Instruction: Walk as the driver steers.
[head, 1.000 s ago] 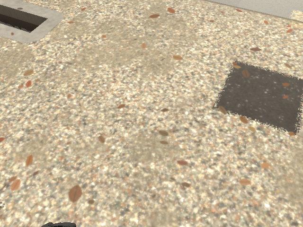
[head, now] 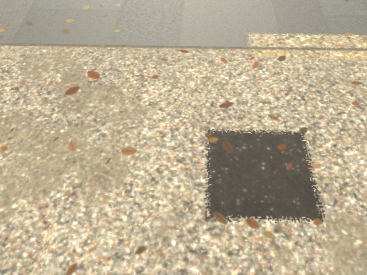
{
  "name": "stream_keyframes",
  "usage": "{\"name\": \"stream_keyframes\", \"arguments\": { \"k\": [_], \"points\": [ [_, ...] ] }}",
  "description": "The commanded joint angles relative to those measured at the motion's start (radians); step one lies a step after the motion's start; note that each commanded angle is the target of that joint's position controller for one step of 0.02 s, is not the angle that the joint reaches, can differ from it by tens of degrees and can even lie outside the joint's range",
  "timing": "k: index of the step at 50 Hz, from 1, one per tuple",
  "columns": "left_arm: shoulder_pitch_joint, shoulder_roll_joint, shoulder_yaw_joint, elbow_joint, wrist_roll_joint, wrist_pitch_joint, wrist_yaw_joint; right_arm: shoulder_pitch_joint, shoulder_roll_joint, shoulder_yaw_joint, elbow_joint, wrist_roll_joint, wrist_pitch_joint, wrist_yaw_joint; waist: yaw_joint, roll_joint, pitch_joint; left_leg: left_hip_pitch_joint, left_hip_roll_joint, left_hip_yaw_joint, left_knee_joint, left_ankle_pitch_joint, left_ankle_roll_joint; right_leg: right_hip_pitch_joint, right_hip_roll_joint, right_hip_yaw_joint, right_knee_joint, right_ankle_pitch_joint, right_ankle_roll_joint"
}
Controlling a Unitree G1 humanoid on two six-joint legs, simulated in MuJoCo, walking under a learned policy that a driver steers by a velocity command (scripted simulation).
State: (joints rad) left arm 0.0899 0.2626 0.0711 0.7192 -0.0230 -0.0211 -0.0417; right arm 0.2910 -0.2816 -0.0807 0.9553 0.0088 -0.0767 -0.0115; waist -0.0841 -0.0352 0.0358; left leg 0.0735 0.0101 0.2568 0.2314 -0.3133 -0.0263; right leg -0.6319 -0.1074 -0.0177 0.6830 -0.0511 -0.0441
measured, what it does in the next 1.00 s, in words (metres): walks ahead, turning right: right foot, then left foot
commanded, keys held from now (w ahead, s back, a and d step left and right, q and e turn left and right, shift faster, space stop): w+e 0.52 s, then w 0.48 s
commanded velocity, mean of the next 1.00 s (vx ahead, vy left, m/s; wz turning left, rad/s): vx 0.50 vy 0.00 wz -0.43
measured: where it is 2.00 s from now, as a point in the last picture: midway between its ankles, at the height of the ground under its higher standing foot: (230, 210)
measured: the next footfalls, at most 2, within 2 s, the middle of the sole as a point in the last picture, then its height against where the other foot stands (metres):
right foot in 0.08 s outside the picture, level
left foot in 0.58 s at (176, 258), level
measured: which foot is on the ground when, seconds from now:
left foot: down 0.00-0.10, up 0.12-0.56, down 0.58-1.00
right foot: up 0.00-0.06, down 0.08-0.60, up 0.62-1.00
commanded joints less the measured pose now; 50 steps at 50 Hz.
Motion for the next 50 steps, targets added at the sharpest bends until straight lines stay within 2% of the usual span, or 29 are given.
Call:
{"name": "stream_keyframes", "arguments": {
  "k": [1,2,3,4,5,6,7,8,9,10,12,15,20,25,27,28,29,30,31,32,33,34,35,36,38,40,43,46,50],
  "points": [
    [-0.063,0.079,0.02,-0.105,0.001,-0.008,-0.015,-0.029,-0.208,-0.046,-0.054,0.016,0.01,-0.006,0.046,0.109,0.027,0.025,0.297,-0.06,0.05,0.703,0.143,0.031,0.049,-0.063,-0.039,-0.106,-0.045],
    [-0.006,0.104,0.033,-0.098,0.001,-0.004,-0.014,-0.038,-0.222,-0.05,-0.058,0.021,0.018,-0.008,0.085,0.127,-0.018,0.029,0.293,-0.044,0.154,0.87,0.134,0.122,0.089,-0.093,-0.041,-0.153,-0.068],
    [0.123,0.14,0.057,-0.066,-0.002,-0.002,-0.011,-0.055,-0.226,-0.051,-0.064,0.026,0.027,-0.009,0.163,0.117,-0.085,-0.004,0.267,-0.017,0.333,0.959,0.114,0.292,0.139,-0.119,-0.092,-0.13,-0.099],
    [0.301,0.207,0.095,-0.015,-0.004,0.004,0.005,-0.046,-0.201,-0.041,-0.071,0.017,0.027,-0.011,0.242,0.071,-0.177,-0.168,0.227,-0.004,0.587,0.834,0.072,0.582,0.157,-0.071,-0.133,-0.085,-0.139],
    [0.345,0.331,0.12,-0.003,-0.011,0.007,0.024,0.019,-0.072,-0.001,-0.119,-0.033,0.011,-0.002,0.175,-0.198,-0.24,-0.595,0.096,-0.017,0.958,0.052,0.01,0.917,-0.102,0.38,-0.164,-0.116,-0.271],
    [0.343,0.316,0.101,-0.047,-0.001,-0.014,0.015,-0.004,-0.065,0.015,-0.15,-0.013,-0.033,0.011,0.167,-0.185,-0.408,-0.802,-0.036,-0.269,1.148,-0.312,0.002,1.051,-0.243,0.852,-0.357,-0.307,-0.404],
    [0.329,0.236,0.076,-0.039,0.009,-0.031,0.004,-0.14,-0.144,-0.006,-0.178,0.032,-0.059,0.021,0.211,-0.066,-0.304,-0.908,0.014,-0.336,1.175,-0.226,0.028,0.997,-0.223,0.751,-0.411,-0.265,-0.336],
    [0.282,0.208,0.067,-0.038,0.009,-0.043,0.004,-0.164,-0.137,-0.003,-0.189,0.037,-0.073,0.021,0.179,-0.042,-0.2,-0.913,0.055,-0.328,1.105,-0.131,0.049,0.868,-0.185,0.609,-0.404,-0.188,-0.299],
    [0.206,0.175,0.056,-0.05,0.006,-0.046,0.007,-0.149,-0.134,-0.005,-0.168,0.014,-0.074,0.012,0.13,0.021,-0.139,-0.844,0.096,-0.333,1.02,-0.063,0.046,0.721,-0.138,0.495,-0.403,-0.092,-0.264],
    [0.152,0.146,0.045,-0.066,0.014,-0.047,0.011,-0.127,-0.145,-0.014,-0.159,0.0,-0.064,0.009,0.092,0.007,-0.107,-0.763,0.122,-0.338,0.946,-0.019,0.039,0.605,-0.105,0.418,-0.418,-0.004,-0.245],
    [0.131,0.143,0.041,-0.078,0.019,-0.05,0.02,-0.107,-0.133,-0.017,-0.16,-0.009,-0.038,0.012,0.063,-0.007,-0.096,-0.685,0.124,-0.332,0.874,0.025,0.015,0.501,-0.074,0.369,-0.455,0.075,-0.244],
    [0.178,0.178,0.05,-0.065,0.011,-0.054,0.042,-0.181,-0.097,-0.008,-0.19,-0.025,-0.02,0.007,0.075,0.0,-0.062,-0.703,0.097,-0.315,0.71,0.147,-0.029,0.442,-0.045,0.303,-0.475,0.126,-0.242],
    [0.243,0.184,0.053,-0.041,0.004,-0.044,0.058,-0.347,-0.066,0.01,-0.245,-0.011,-0.03,0.021,0.138,-0.049,-0.018,-0.635,0.029,-0.312,0.373,0.401,-0.036,0.402,0.004,0.273,-0.466,-0.028,-0.178],
    [0.288,0.174,0.053,-0.016,-0.001,-0.032,0.065,-0.385,-0.111,0.0,-0.279,0.0,-0.05,0.041,0.144,-0.068,-0.015,-0.58,0.006,-0.344,0.257,0.346,-0.005,0.494,-0.043,0.384,-0.357,-0.063,-0.158],
    [0.274,0.171,0.053,-0.016,0.003,-0.024,0.069,-0.32,-0.131,-0.009,-0.264,0.001,-0.06,0.044,0.11,-0.103,-0.031,-0.51,0.0,-0.326,0.242,0.264,0.022,0.527,-0.055,0.416,-0.295,-0.008,-0.144],
    [0.268,0.149,0.045,-0.018,0.005,-0.021,0.069,-0.237,-0.144,-0.019,-0.239,-0.005,-0.066,0.041,0.071,-0.106,-0.066,-0.4,-0.01,-0.3,0.204,0.269,0.047,0.526,-0.023,0.399,-0.226,0.064,-0.124],
    [0.271,0.101,0.026,-0.024,0.012,-0.023,0.064,-0.122,-0.177,-0.032,-0.219,-0.022,-0.072,0.037,0.02,-0.073,-0.167,-0.2,0.062,-0.351,0.223,0.269,0.096,0.477,0.031,0.347,-0.05,0.085,-0.092],
    [0.358,0.048,0.009,-0.039,0.011,-0.028,0.064,0.02,-0.249,-0.05,-0.202,-0.041,-0.07,0.031,0.015,0.116,-0.323,0.15,0.262,-0.655,0.223,0.185,0.215,0.217,0.144,0.238,0.274,-0.124,-0.022],
    [0.443,0.054,0.001,-0.035,-0.012,-0.037,0.066,0.093,-0.252,-0.057,-0.154,-0.018,-0.056,0.044,0.034,0.382,-0.369,0.279,0.394,-1.043,0.086,-0.067,0.321,-0.034,0.198,0.188,0.521,-0.538,0.017],
    [0.383,0.143,0.018,-0.025,-0.021,-0.039,0.065,0.049,-0.166,-0.033,-0.17,0.005,-0.052,0.047,0.014,0.245,-0.235,0.194,0.369,-1.012,0.047,-0.229,0.291,-0.136,0.146,0.23,0.614,-0.499,0.018],
    [0.278,0.164,0.022,-0.04,-0.013,-0.038,0.063,-0.003,-0.124,-0.02,-0.182,0.001,-0.043,0.045,0.007,0.154,-0.132,0.074,0.329,-0.858,0.044,-0.199,0.252,-0.148,0.107,0.199,0.623,-0.419,0.015],
    [0.211,0.155,0.021,-0.059,0.0,-0.041,0.062,-0.05,-0.109,-0.012,-0.185,-0.01,-0.036,0.043,0.024,0.106,-0.06,-0.051,0.288,-0.751,0.021,-0.094,0.24,-0.128,0.079,0.17,0.576,-0.36,0.013],
    [0.182,0.146,0.023,-0.066,0.011,-0.043,0.059,-0.075,-0.087,-0.003,-0.184,-0.018,-0.035,0.04,0.045,0.107,-0.033,-0.128,0.256,-0.677,0.001,0.0,0.234,-0.096,0.046,0.165,0.512,-0.314,0.009],
    [0.192,0.128,0.021,-0.066,0.01,-0.043,0.054,-0.083,-0.081,0.002,-0.181,-0.024,-0.035,0.038,0.066,0.127,-0.03,-0.177,0.231,-0.626,-0.019,0.068,0.229,-0.048,0.026,0.153,0.47,-0.289,0.008],
    [0.201,0.092,0.012,-0.064,0.01,-0.041,0.049,-0.068,-0.09,0.001,-0.166,-0.013,-0.041,0.035,0.077,0.143,-0.039,-0.205,0.216,-0.558,-0.051,0.166,0.246,-0.022,0.009,0.119,0.396,-0.267,0.016],
    [0.146,0.072,0.001,-0.087,0.018,-0.044,0.048,-0.048,-0.128,-0.008,-0.153,-0.004,-0.043,0.029,0.069,0.125,-0.028,-0.207,0.223,-0.508,-0.082,0.247,0.263,-0.045,-0.005,0.095,0.29,-0.206,0.032],
    [0.056,0.051,-0.013,-0.108,0.018,-0.053,0.04,-0.022,-0.154,-0.012,-0.139,0.004,-0.033,0.023,0.041,0.109,-0.02,-0.206,0.195,-0.413,-0.097,0.311,0.242,-0.014,0.0,0.065,0.097,-0.045,0.042],
    [-0.034,0.048,-0.018,-0.127,0.008,-0.059,0.028,0.031,-0.167,-0.011,-0.118,0.013,-0.021,0.022,0.006,0.111,-0.006,-0.201,0.181,-0.356,-0.086,0.329,0.22,0.053,0.031,0.031,-0.047,0.062,0.049],
    [-0.109,0.069,-0.013,-0.159,0.0,-0.064,0.01,0.085,-0.183,-0.012,-0.088,0.021,0.0,0.021,0.0,0.123,0.017,-0.105,0.236,-0.372,-0.039,0.357,0.2,0.067,0.053,0.025,-0.14,0.011,0.018]
  ]
}}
